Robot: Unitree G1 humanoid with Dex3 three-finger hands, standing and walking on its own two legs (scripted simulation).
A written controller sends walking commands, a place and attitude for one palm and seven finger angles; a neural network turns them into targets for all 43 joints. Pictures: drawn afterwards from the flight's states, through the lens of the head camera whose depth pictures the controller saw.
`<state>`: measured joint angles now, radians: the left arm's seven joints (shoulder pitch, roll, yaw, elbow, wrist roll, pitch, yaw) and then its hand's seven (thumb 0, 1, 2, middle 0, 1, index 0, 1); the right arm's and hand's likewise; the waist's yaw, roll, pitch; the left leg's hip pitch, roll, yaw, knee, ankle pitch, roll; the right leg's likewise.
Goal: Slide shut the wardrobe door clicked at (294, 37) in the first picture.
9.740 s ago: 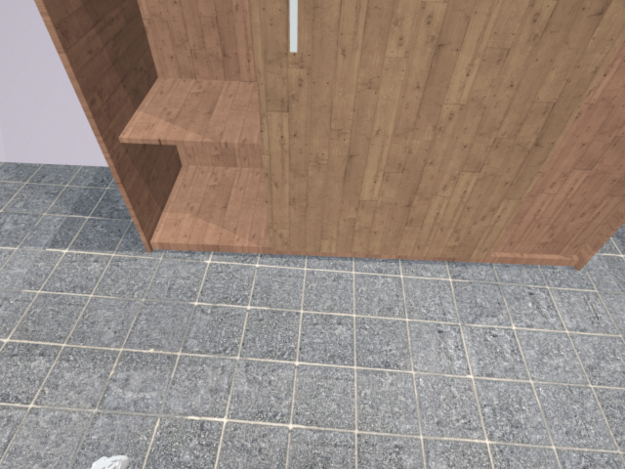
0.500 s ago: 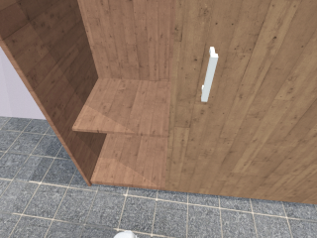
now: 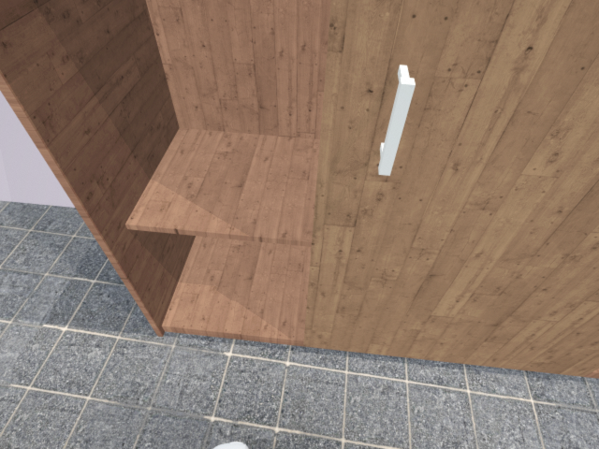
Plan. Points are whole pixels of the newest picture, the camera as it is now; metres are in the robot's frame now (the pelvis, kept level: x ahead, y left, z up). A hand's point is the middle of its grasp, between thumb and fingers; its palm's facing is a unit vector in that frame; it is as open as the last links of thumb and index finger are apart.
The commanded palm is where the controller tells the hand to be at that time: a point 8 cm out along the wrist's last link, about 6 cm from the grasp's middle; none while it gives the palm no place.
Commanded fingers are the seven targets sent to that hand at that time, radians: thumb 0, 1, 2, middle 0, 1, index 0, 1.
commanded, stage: come to a stop and stand still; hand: right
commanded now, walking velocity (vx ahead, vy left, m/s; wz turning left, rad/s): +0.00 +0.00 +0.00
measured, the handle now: (393, 123) +0.51 -0.09 +0.19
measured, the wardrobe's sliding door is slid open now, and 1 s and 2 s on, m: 0.49 0.49 0.49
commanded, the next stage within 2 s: look again from close up in 1.22 s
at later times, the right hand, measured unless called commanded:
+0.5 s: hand out of the picture -0.03 -0.20 -0.15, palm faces +0.02 +0.97 -0.22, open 7.4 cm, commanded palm none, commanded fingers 0.00 -0.90 -0.90 0.20 0.30 0.20 0.30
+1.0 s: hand out of the picture +0.03 -0.18 -0.15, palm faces +0.02 +0.97 -0.22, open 7.3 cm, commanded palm none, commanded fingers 0.00 -0.90 -0.90 0.20 0.30 0.20 0.30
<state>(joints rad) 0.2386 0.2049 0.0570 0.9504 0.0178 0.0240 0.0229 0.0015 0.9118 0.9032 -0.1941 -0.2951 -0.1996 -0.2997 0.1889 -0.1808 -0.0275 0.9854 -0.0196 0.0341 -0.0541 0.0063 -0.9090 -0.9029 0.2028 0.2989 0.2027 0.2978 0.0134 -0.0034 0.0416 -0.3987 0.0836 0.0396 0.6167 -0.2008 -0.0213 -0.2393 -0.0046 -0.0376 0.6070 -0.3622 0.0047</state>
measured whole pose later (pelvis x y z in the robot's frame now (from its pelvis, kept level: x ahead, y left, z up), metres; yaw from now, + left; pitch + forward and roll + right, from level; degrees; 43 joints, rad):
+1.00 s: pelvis +0.02 +0.00 +0.02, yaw +0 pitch -1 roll -1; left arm 0.31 0.15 -0.01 1.11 0.01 -0.03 0.03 0.00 0.91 0.90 -0.20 -0.30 -0.20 -0.30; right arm 0.28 -0.14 0.01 1.11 -0.01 -0.02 -0.03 0.02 -0.93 -0.90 0.20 0.30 0.20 0.30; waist 0.01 -0.03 0.01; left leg -0.26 -0.01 -0.06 0.47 -0.19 0.00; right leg -0.13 0.02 -0.04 0.43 -0.28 -0.02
